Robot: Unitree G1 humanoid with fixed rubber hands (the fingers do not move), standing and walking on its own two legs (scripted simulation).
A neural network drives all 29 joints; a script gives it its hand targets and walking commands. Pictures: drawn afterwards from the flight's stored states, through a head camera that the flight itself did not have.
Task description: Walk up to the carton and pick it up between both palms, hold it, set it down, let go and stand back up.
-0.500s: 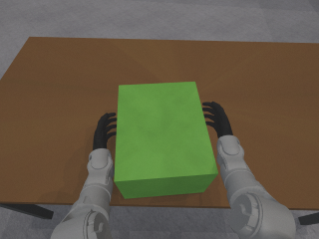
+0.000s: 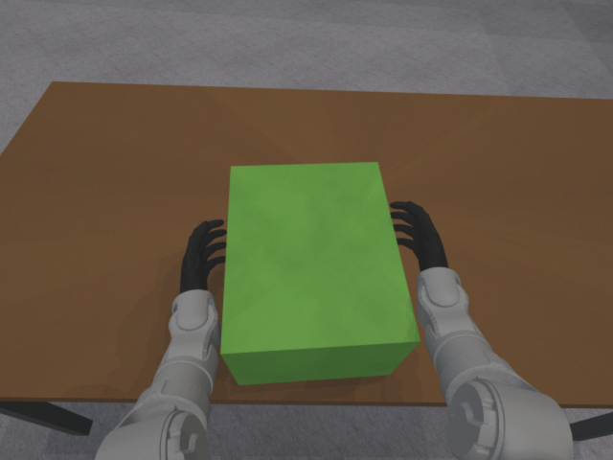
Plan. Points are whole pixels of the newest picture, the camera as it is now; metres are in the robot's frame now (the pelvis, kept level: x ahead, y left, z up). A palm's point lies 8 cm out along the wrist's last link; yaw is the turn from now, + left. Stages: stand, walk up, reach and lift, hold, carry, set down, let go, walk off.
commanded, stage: reach and lift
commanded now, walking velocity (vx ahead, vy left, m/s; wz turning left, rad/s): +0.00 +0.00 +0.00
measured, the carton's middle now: (310, 270) +0.41 +0.04 -0.04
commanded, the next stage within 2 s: none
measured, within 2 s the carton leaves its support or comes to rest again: neither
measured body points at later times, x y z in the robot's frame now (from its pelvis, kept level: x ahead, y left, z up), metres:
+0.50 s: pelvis -0.02 +0.01 +0.00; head +0.00 +0.02 +0.45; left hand +0.37 +0.19 +0.05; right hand +0.40 -0.13 +0.08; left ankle +0.00 +0.13 -0.74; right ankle -0.03 -0.10 -0.74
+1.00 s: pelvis +0.00 +0.01 +0.01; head -0.03 +0.03 +0.46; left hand +0.37 +0.19 +0.10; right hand +0.39 -0.13 +0.12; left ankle +0.00 +0.13 -0.74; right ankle -0.03 -0.10 -0.74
